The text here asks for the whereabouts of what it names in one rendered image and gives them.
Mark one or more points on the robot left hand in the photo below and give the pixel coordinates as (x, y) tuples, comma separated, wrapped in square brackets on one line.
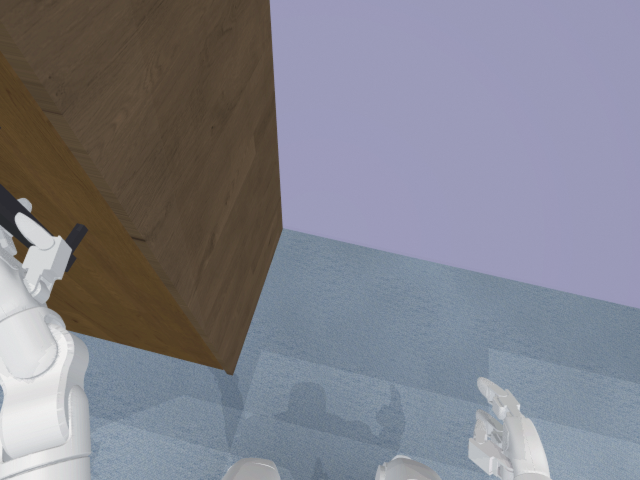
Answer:
[(46, 262)]

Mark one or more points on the robot right hand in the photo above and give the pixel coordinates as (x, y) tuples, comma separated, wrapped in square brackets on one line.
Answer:
[(515, 447)]

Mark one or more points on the handle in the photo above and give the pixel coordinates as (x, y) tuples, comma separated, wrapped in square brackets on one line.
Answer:
[(10, 206)]

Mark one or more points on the left robot thigh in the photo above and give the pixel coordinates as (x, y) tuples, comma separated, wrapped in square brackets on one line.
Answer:
[(252, 469)]

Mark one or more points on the wardrobe door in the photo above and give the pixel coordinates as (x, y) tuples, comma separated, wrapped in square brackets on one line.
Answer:
[(111, 291)]

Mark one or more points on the robot thigh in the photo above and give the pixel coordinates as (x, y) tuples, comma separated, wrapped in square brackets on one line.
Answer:
[(405, 469), (252, 469)]

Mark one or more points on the right robot thigh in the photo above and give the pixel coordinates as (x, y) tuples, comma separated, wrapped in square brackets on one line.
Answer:
[(405, 469)]

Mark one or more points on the robot left forearm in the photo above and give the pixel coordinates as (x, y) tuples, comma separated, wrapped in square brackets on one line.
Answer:
[(44, 419)]

